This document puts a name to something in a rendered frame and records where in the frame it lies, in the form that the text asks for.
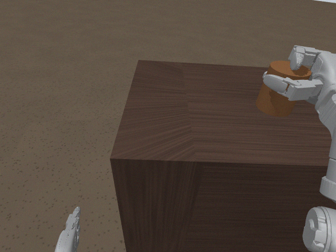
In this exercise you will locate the right robot arm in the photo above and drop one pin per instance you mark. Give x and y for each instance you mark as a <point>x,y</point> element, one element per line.
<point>319,234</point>

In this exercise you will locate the left robot hand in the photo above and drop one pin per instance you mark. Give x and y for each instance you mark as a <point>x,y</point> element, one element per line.
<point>69,238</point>

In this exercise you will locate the right robot hand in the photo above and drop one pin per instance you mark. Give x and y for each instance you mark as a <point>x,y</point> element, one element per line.
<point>323,68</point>

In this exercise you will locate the can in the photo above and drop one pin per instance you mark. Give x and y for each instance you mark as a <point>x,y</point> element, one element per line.
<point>273,103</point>

